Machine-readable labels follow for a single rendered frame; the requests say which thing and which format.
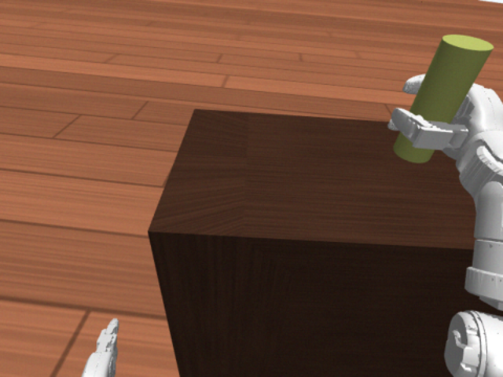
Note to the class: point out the left robot hand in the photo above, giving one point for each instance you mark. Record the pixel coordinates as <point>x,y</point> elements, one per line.
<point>102,363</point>

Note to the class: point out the can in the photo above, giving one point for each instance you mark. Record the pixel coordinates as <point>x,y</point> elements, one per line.
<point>454,68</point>

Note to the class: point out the right robot arm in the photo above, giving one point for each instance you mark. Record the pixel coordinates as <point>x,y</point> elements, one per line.
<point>474,347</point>

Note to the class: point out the right robot hand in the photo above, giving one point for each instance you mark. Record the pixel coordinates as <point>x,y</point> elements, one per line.
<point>480,111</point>

